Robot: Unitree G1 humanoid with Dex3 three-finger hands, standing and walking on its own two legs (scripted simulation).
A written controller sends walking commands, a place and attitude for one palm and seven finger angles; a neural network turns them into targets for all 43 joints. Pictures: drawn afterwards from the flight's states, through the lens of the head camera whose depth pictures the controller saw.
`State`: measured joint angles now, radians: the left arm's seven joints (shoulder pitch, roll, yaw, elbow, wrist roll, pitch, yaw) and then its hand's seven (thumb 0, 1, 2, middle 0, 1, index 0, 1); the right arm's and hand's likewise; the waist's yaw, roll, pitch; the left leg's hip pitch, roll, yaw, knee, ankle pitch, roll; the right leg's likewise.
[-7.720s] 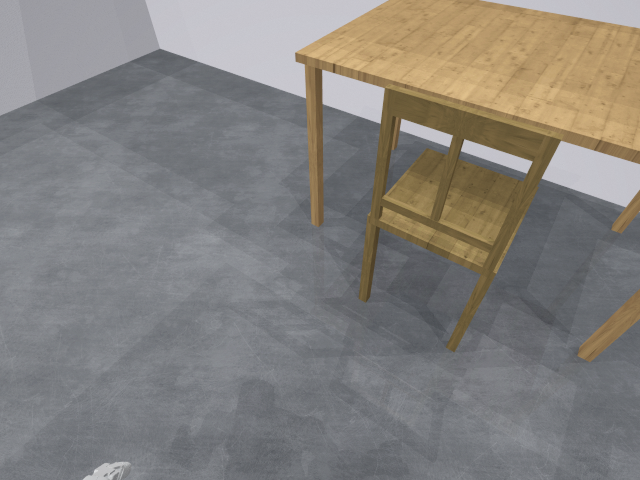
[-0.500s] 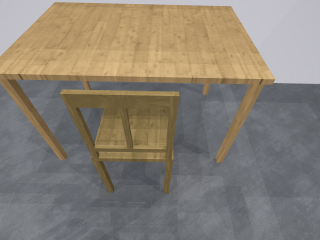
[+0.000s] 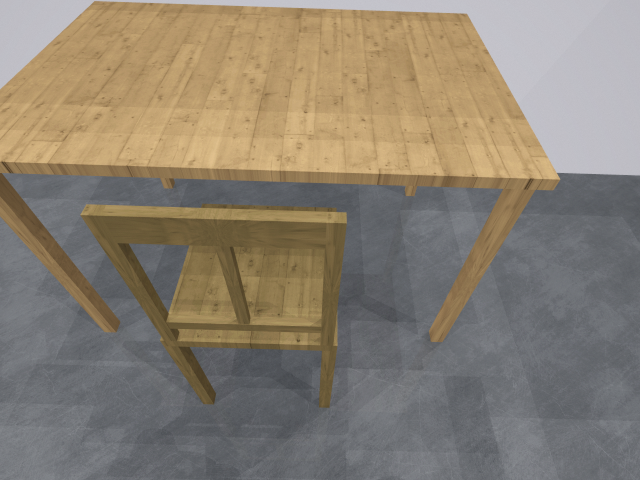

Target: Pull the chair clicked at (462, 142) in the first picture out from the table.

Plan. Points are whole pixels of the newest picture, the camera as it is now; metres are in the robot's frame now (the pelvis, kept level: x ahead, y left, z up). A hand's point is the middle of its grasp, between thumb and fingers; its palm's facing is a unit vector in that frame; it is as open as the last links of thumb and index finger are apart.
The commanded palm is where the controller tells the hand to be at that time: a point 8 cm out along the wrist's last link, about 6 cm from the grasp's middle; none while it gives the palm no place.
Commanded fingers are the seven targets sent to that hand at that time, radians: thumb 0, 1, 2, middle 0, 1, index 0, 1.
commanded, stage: come to a stop and stand still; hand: left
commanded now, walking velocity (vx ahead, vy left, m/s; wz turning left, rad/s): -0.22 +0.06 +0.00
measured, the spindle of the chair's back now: (235, 286) +0.43 +0.18 -0.11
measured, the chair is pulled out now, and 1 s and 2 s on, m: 0.00 0.00 0.00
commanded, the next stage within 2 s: look again from close up in 0.82 s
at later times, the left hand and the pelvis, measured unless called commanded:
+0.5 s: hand out of the picture +0.03 +0.21 -0.17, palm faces -0.01 -0.96 -0.27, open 7.3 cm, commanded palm none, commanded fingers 0.00 0.90 0.90 -0.20 -0.30 -0.20 -0.30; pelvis -0.01 +0.01 -0.01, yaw -2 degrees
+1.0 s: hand out of the picture -0.01 +0.22 -0.17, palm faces -0.04 -0.98 -0.20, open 7.3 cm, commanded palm none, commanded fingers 0.00 0.90 0.90 -0.20 -0.30 -0.20 -0.30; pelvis -0.01 +0.03 +0.01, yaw -2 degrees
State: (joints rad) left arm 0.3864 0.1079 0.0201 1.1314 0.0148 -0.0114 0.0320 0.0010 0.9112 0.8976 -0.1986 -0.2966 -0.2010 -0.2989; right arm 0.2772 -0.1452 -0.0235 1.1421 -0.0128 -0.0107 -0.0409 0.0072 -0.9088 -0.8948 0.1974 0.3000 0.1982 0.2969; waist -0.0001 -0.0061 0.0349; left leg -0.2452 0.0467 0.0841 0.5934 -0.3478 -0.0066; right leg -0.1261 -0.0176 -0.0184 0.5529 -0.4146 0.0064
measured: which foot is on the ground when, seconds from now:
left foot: down 0.00-1.00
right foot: down 0.00-1.00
